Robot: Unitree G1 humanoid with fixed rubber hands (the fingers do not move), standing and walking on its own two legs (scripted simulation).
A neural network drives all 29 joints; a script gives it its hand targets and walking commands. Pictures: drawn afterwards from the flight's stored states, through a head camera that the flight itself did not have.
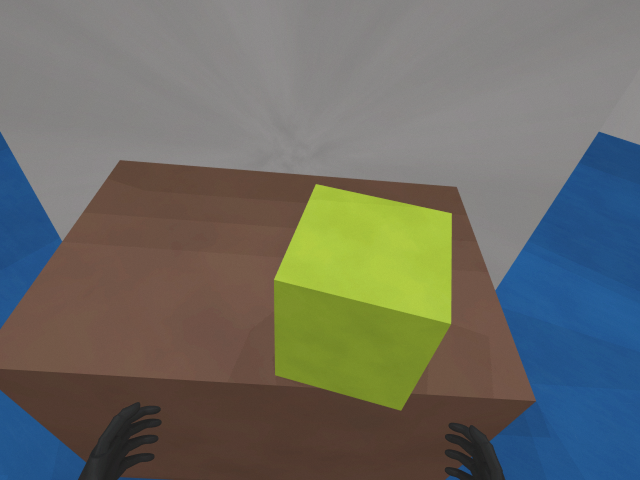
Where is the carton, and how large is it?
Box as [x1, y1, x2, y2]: [274, 184, 451, 410]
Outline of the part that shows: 316,184 274,278 275,374 400,410 450,324 451,213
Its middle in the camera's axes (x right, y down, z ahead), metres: +0.06 +0.09 +0.60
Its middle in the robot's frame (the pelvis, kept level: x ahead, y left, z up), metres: +0.41 -0.04 -0.01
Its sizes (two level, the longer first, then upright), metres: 0.210 0.200 0.250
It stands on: a pedestal, 0.64 m high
